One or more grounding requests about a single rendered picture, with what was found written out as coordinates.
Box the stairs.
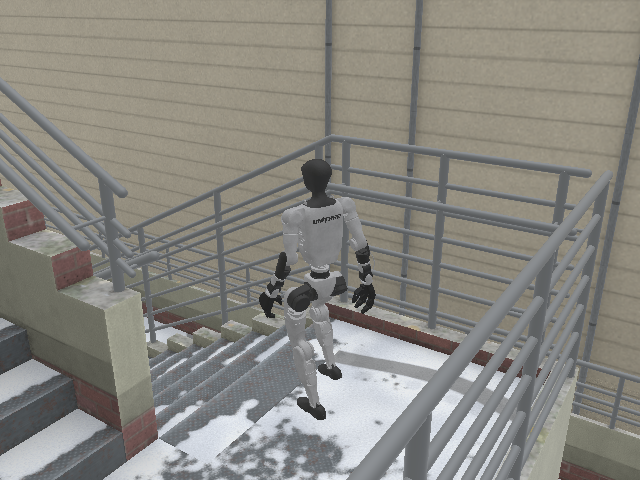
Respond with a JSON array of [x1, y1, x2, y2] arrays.
[[0, 318, 127, 480], [148, 325, 290, 438]]

